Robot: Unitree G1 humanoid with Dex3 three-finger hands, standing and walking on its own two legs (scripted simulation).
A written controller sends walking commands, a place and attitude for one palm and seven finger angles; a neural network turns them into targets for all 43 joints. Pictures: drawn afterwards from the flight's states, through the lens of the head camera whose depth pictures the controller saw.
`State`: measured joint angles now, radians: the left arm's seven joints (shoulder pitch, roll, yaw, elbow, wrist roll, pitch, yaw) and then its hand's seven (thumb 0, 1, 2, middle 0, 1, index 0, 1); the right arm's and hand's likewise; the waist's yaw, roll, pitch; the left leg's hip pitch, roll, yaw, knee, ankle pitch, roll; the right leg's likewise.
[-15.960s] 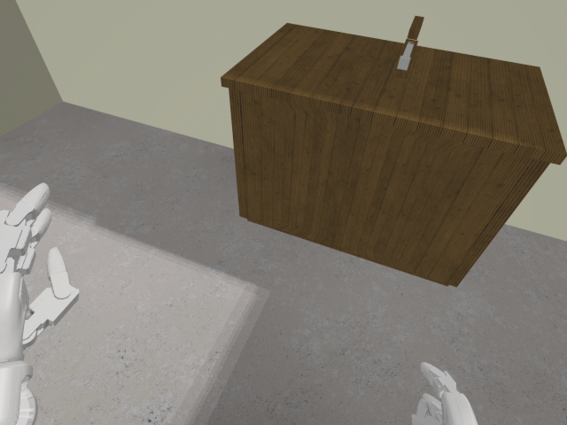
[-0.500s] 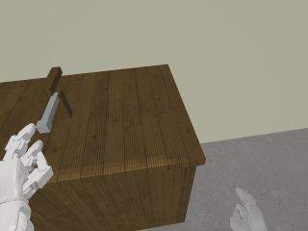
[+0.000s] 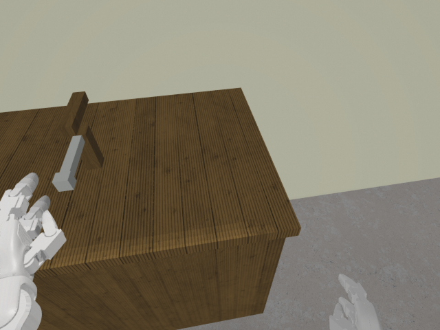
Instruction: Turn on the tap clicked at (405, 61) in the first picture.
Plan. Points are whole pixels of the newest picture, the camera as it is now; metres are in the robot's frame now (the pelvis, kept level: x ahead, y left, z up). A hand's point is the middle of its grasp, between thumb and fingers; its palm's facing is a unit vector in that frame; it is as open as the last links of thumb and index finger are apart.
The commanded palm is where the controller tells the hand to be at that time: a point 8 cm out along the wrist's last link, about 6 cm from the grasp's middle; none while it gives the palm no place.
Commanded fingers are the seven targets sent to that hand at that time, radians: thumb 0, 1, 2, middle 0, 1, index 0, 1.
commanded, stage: reach beside the lever's end, fingers flat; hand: left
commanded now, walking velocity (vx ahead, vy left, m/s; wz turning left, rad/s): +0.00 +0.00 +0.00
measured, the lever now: (64, 181) +0.33 +0.35 +0.10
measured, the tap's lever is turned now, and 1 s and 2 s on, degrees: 0 0 0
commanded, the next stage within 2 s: push the lever round in 1.54 s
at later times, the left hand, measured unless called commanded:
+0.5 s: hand (56, 215) +0.24 +0.30 +0.12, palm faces +0.50 -0.86 -0.12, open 7.6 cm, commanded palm +0.20 +0.35 +0.12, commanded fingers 0.00 0.90 0.90 -0.17 -0.20 -0.17 -0.20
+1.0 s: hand (50, 197) +0.29 +0.35 +0.10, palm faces +0.53 -0.84 -0.12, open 7.8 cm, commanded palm +0.25 +0.39 +0.10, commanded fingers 0.00 0.90 0.90 -0.15 -0.15 -0.15 -0.15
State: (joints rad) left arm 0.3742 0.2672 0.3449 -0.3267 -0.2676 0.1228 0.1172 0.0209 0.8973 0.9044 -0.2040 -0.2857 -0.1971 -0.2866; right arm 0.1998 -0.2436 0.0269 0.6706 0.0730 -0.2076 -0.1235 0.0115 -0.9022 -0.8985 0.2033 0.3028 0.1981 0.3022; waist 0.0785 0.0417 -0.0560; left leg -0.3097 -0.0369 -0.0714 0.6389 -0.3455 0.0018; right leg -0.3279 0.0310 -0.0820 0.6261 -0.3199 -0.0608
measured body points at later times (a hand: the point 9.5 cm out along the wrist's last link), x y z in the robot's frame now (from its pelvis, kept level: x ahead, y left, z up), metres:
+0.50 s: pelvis -0.01 +0.01 +0.00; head -0.01 +0.00 +0.45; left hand +0.21 +0.35 +0.13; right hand +0.18 -0.22 -0.08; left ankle -0.01 +0.12 -0.72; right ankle +0.01 -0.08 -0.72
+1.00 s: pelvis -0.01 +0.01 +0.00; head +0.01 +0.00 +0.45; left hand +0.25 +0.39 +0.11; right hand +0.15 -0.25 -0.09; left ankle -0.01 +0.12 -0.72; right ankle +0.01 -0.08 -0.72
